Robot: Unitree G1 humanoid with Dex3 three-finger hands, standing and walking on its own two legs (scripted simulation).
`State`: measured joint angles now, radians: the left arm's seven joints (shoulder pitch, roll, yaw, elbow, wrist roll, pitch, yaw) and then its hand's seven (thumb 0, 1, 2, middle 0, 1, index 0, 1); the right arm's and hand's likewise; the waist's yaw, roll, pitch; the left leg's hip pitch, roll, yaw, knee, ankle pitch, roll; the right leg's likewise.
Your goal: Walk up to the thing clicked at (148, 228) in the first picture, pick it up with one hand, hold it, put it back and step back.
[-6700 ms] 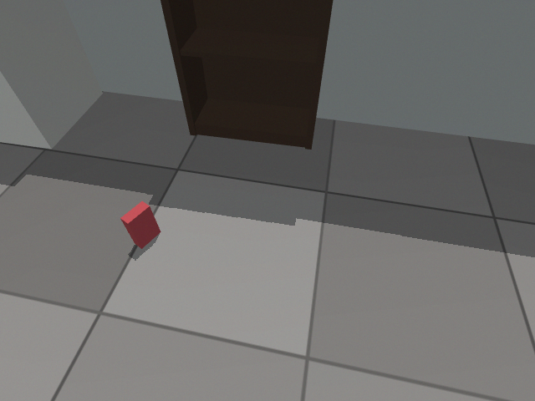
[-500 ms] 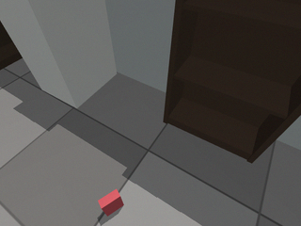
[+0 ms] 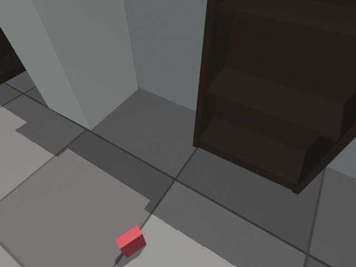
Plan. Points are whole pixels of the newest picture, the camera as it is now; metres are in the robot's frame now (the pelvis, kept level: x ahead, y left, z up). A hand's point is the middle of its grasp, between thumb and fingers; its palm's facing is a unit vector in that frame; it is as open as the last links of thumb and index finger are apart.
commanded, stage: stand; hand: left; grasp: from the side
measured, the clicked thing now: (132, 242) +0.34 +0.23 -0.69
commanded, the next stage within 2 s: go down in 0.10 s
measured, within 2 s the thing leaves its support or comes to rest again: neither
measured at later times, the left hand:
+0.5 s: hand out of the picture +0.15 +0.27 -0.17, palm faces +0.06 -0.94 -0.34, open 12.4 cm
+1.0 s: hand out of the picture +0.13 +0.30 -0.21, palm faces +0.11 -0.94 -0.32, open 17.4 cm
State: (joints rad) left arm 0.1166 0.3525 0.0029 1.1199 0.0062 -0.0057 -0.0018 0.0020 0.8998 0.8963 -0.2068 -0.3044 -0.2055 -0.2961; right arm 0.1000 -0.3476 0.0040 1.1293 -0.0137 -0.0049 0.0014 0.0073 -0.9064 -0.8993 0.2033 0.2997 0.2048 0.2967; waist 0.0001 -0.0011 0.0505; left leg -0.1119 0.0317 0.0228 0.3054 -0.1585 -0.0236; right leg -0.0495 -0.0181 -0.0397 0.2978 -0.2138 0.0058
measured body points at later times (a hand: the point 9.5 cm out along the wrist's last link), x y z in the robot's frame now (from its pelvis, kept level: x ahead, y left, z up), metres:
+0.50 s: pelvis -0.02 +0.00 -0.02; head +0.04 +0.01 +0.42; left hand +0.15 +0.31 -0.14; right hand +0.08 -0.26 -0.14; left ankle +0.01 +0.13 -0.75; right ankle -0.03 -0.12 -0.75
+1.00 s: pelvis -0.02 +0.01 -0.09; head +0.07 +0.03 +0.35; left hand +0.13 +0.34 -0.18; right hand +0.15 -0.25 -0.17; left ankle +0.01 +0.13 -0.75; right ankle -0.03 -0.12 -0.75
